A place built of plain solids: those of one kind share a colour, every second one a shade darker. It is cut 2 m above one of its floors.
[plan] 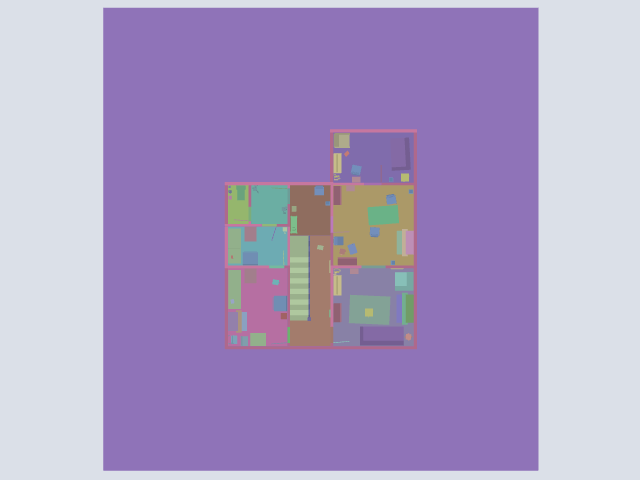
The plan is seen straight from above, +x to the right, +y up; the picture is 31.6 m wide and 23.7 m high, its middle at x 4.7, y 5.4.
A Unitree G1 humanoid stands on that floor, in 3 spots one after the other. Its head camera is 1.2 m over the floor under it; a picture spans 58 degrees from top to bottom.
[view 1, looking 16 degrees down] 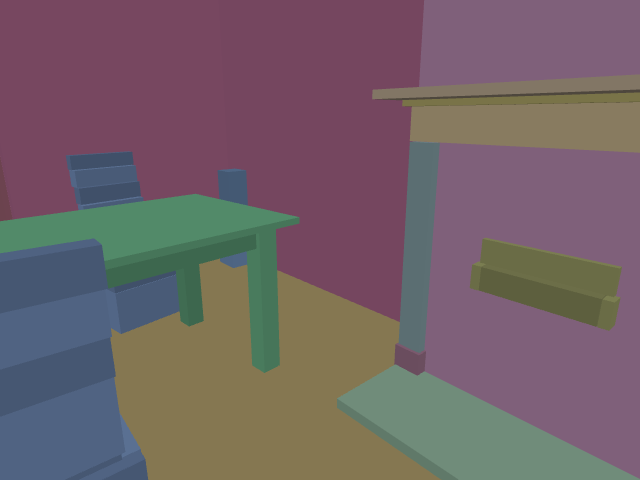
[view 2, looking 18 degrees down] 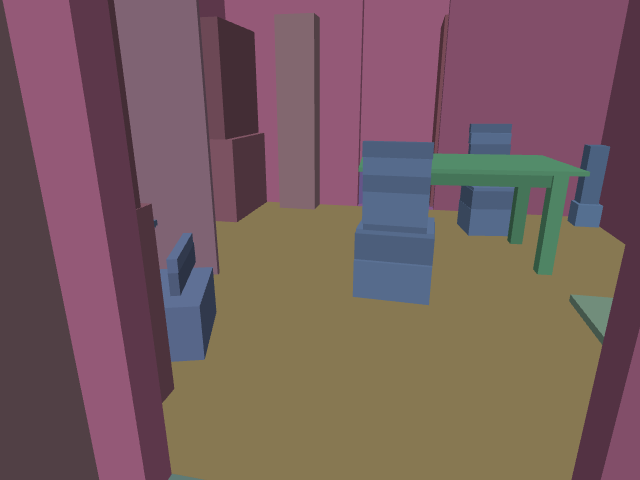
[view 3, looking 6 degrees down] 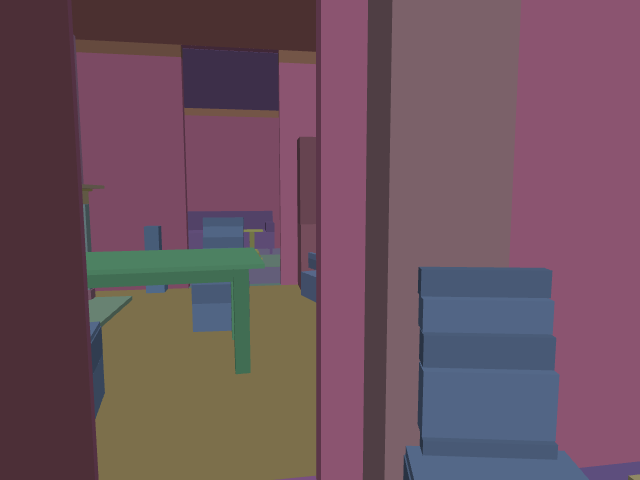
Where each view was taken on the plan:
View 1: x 7.38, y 4.72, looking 48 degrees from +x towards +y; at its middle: wall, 3.04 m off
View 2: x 7.47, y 3.12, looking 102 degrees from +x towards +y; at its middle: floor_salle_manger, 3.88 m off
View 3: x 7.12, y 9.82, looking -99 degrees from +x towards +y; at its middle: wall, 1.65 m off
